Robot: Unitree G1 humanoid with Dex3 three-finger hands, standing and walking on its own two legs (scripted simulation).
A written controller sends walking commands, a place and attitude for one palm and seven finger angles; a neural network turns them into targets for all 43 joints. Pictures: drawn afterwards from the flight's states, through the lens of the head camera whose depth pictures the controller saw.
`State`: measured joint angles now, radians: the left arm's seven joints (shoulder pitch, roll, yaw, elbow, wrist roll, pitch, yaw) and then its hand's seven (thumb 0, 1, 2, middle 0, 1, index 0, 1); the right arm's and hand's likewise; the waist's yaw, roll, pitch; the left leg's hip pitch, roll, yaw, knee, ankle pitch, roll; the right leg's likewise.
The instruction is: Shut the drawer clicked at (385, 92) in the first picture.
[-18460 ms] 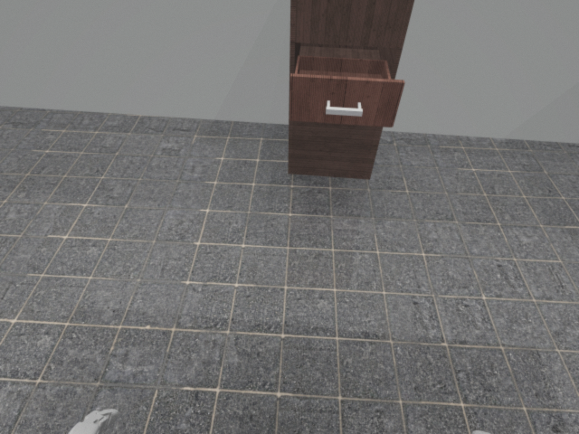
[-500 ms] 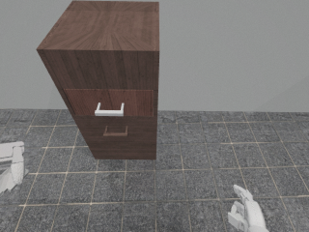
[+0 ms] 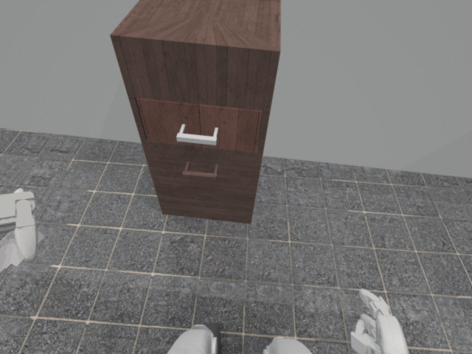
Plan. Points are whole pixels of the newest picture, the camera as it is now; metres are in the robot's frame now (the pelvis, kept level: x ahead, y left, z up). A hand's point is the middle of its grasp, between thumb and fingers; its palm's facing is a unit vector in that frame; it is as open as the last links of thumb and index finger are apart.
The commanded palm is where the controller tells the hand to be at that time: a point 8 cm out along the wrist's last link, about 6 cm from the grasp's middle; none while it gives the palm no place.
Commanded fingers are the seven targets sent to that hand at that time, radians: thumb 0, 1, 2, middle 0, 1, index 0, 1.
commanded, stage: step back with the hand held close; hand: left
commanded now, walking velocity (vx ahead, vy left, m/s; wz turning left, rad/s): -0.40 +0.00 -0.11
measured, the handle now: (198, 134) +0.76 +0.14 -0.16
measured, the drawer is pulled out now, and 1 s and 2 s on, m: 0.00 0.00 0.00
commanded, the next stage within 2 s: stop stepping back and stand still in 0.12 s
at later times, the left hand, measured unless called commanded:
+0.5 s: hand out of the picture +0.08 +0.24 +0.19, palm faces +0.26 -0.88 -0.39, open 3.2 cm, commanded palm +0.00 +0.29 +0.20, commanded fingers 0.00 0.90 0.90 -1.40 -1.60 -1.40 -1.60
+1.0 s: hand out of the picture -0.03 +0.24 +0.20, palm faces +0.25 -0.86 -0.44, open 3.3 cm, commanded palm -0.09 +0.31 +0.20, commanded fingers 0.00 0.90 0.90 -1.40 -1.60 -1.40 -1.60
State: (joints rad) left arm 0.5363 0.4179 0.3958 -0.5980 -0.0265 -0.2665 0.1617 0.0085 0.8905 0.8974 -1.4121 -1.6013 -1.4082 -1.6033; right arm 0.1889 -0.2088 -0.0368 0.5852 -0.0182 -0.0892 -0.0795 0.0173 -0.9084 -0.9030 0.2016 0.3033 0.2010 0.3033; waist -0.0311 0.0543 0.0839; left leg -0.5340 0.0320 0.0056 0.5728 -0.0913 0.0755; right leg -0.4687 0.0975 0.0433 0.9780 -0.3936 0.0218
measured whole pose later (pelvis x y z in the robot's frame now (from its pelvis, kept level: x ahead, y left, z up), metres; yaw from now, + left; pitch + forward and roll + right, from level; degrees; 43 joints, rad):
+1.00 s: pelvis -0.25 +0.04 +0.02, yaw -6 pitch -1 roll +0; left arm 0.61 0.40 0.36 -0.63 0.00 -0.21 0.16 0.01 0.89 0.90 -1.41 -1.60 -1.41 -1.60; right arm 0.30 -0.15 0.01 0.65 -0.01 -0.17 -0.06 0.02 -0.91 -0.90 0.20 0.30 0.20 0.30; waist -0.05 -0.03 -0.02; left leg -0.23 0.05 0.07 0.50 -0.26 0.01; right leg -0.49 -0.01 -0.07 1.00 -0.39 -0.01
